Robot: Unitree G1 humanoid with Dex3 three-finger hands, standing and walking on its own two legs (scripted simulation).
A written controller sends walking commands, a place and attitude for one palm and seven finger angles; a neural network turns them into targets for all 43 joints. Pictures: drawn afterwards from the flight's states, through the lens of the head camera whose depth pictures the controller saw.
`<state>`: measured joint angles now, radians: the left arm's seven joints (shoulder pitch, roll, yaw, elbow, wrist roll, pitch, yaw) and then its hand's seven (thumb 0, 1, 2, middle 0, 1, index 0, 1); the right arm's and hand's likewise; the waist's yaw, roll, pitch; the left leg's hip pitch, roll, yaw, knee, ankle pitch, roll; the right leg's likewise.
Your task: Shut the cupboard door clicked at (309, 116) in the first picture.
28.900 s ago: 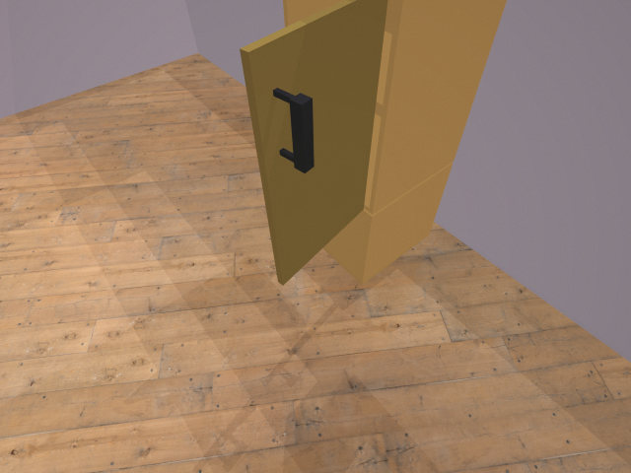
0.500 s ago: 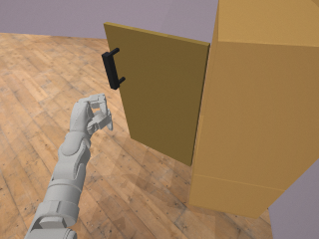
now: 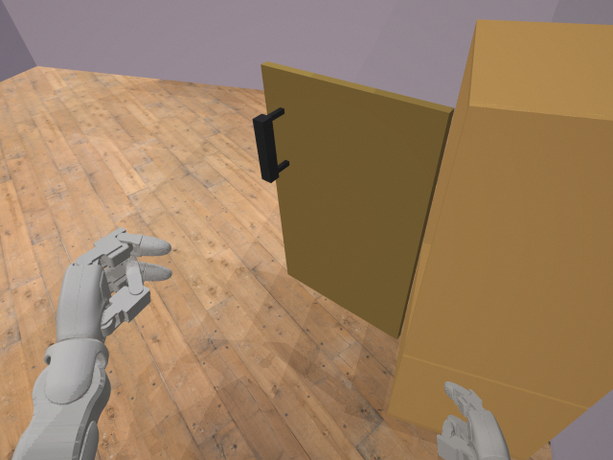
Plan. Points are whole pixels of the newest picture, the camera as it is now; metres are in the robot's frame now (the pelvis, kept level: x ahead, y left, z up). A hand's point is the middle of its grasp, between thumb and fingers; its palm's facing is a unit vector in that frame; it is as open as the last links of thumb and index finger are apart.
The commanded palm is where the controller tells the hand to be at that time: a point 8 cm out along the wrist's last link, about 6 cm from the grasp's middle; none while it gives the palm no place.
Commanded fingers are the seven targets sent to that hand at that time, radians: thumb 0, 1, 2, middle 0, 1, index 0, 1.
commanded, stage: draw the hand back to the body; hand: left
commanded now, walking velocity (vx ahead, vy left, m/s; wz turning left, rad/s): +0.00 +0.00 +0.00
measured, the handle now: (274, 144) +0.65 +0.14 +0.10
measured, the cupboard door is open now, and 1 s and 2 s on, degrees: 72 72 72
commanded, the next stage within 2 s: step back with the hand held close in 0.64 s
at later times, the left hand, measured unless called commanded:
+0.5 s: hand (72, 327) +0.20 +0.27 +0.15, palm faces +0.48 -0.79 -0.37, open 7.2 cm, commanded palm +0.15 +0.30 +0.17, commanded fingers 0.00 0.90 0.90 -0.20 -0.30 -0.20 -0.30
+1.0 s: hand (75, 325) +0.20 +0.27 +0.15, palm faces +0.38 -0.79 -0.48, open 7.4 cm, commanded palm +0.14 +0.31 +0.17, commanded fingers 0.00 0.90 0.90 -0.20 -0.30 -0.20 -0.30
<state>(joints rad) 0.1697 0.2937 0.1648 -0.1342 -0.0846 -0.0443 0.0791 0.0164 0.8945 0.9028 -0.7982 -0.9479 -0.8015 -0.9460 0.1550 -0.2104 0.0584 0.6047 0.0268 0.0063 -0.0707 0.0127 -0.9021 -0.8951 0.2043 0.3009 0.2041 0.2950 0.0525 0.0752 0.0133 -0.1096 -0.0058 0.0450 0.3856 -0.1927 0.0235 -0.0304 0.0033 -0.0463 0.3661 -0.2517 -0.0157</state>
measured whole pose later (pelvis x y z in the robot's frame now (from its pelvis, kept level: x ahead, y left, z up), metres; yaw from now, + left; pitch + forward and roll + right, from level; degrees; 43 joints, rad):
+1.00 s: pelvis +0.00 +0.01 -0.01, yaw -1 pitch +0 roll -1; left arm 0.52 0.39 0.36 -0.39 -0.08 -0.11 0.11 0.01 0.89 0.90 -0.21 -0.30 -0.21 -0.30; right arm 0.18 -0.26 -0.02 0.59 0.03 0.05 -0.09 0.01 -0.90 -0.90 0.20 0.30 0.20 0.29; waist 0.02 0.09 -0.02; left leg -0.26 0.00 0.06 0.49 -0.24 0.04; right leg -0.17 0.01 -0.04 0.44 -0.27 0.00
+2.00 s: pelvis -0.11 +0.03 -0.02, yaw +1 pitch +1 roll -3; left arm 0.55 0.43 0.41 -0.53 -0.05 -0.25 0.15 0.01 0.89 0.90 -0.21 -0.30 -0.22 -0.30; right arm 0.19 -0.20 -0.01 0.61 0.01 -0.06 -0.08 0.01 -0.90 -0.89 0.21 0.30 0.21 0.30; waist 0.00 0.01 -0.01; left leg -0.51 0.01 0.04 0.59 -0.21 0.03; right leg -0.32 0.06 0.03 0.56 -0.27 0.00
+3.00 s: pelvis -0.27 +0.14 +0.00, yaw -6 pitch -1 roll -4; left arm 0.56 0.41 0.40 -0.57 -0.06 -0.13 0.16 0.02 0.89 0.90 -0.20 -0.30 -0.21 -0.30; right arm 0.28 -0.11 0.05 0.64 -0.02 -0.08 -0.03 0.02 -0.90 -0.89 0.21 0.30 0.21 0.30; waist -0.06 -0.04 -0.03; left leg -0.31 0.01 0.00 0.42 -0.16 0.02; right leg -0.28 0.10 -0.06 0.72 -0.44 -0.02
